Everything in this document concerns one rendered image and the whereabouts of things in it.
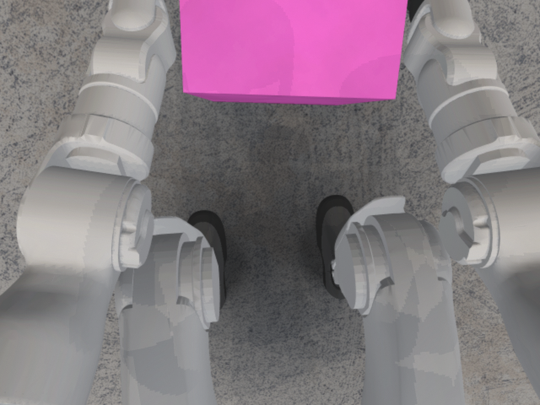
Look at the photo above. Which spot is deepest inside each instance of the robot right upper arm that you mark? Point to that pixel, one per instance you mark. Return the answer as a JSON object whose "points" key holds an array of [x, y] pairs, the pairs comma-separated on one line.
{"points": [[492, 222]]}

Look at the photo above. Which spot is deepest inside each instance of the right robot forearm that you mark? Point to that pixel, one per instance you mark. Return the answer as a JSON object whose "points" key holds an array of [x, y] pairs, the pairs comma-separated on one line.
{"points": [[468, 109]]}

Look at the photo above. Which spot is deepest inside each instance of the robot right hand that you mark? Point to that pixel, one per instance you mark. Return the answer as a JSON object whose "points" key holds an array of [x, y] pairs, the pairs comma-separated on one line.
{"points": [[412, 7]]}

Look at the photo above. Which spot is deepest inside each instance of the robot left upper arm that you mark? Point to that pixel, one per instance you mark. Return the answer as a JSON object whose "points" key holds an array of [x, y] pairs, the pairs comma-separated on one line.
{"points": [[79, 230]]}

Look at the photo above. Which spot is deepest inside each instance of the left robot forearm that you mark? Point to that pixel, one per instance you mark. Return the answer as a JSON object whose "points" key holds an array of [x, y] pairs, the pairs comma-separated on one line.
{"points": [[112, 124]]}

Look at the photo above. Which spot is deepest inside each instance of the robot right thigh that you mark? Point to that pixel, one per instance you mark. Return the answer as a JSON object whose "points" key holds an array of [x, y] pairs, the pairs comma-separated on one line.
{"points": [[412, 354]]}

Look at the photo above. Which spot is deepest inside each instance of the carton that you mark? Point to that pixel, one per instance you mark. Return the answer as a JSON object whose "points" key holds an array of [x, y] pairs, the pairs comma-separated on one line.
{"points": [[304, 52]]}

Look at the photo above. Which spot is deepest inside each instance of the left robot foot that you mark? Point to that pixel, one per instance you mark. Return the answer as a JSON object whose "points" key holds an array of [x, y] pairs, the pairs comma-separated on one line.
{"points": [[212, 228]]}

